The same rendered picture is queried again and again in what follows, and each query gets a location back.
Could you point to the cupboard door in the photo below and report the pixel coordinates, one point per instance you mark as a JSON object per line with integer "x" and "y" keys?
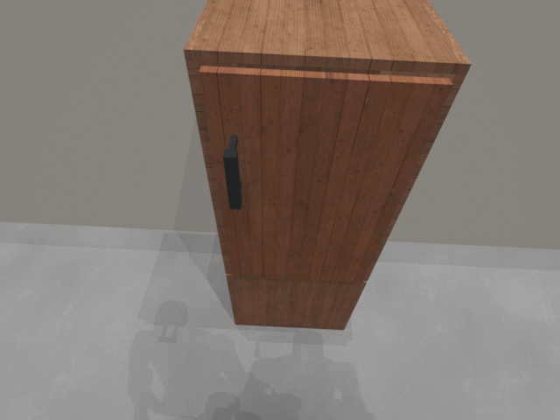
{"x": 324, "y": 160}

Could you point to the handle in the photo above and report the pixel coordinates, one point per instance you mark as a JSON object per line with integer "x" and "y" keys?
{"x": 231, "y": 165}

